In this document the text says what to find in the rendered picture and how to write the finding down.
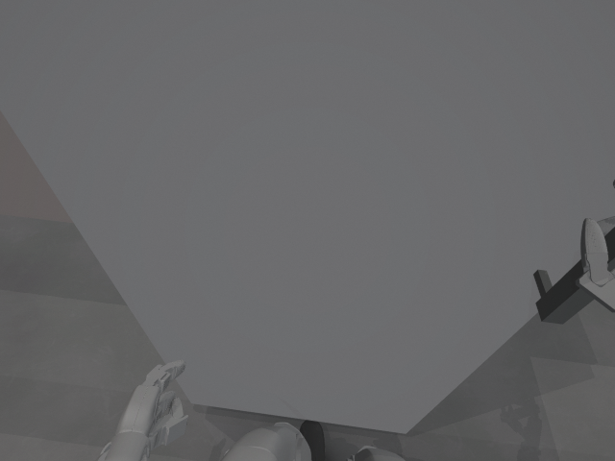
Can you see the fridge door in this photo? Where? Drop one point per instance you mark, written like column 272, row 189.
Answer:
column 331, row 210

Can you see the left robot hand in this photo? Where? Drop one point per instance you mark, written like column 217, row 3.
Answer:
column 145, row 406

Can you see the left robot forearm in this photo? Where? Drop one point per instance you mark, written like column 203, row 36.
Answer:
column 126, row 446

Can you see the right robot hand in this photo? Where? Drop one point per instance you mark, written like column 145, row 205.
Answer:
column 596, row 281

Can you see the right robot shin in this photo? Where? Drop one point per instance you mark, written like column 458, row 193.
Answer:
column 365, row 447

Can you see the left robot shin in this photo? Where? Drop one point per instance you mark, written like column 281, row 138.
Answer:
column 297, row 432

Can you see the robot shin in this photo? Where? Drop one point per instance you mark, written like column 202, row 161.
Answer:
column 365, row 447
column 297, row 432

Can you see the handle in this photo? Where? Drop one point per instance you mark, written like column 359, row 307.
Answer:
column 562, row 301

